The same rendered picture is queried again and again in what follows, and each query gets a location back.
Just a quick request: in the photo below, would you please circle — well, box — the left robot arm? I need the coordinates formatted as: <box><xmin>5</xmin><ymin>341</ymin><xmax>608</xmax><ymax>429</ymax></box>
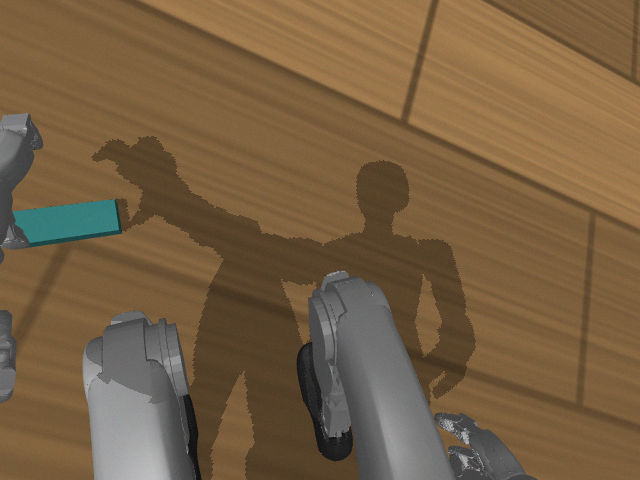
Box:
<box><xmin>0</xmin><ymin>181</ymin><xmax>17</xmax><ymax>403</ymax></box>

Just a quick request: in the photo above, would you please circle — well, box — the right robot foot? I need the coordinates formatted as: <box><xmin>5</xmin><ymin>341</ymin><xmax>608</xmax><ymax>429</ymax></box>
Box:
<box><xmin>297</xmin><ymin>342</ymin><xmax>353</xmax><ymax>461</ymax></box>

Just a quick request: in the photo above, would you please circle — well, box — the left robot hand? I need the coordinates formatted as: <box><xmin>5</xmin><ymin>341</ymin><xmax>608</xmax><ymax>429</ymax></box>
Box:
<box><xmin>0</xmin><ymin>113</ymin><xmax>43</xmax><ymax>249</ymax></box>

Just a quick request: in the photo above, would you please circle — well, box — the right robot hand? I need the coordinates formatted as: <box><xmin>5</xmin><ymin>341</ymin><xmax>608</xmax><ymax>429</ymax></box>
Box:
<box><xmin>434</xmin><ymin>413</ymin><xmax>527</xmax><ymax>480</ymax></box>

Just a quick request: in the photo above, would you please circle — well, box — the small box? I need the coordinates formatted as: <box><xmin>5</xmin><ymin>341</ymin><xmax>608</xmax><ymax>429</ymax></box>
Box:
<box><xmin>13</xmin><ymin>199</ymin><xmax>122</xmax><ymax>249</ymax></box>

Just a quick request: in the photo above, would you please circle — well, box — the left robot foot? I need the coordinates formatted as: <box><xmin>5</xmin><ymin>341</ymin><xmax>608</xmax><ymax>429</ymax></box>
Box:
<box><xmin>183</xmin><ymin>394</ymin><xmax>202</xmax><ymax>480</ymax></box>

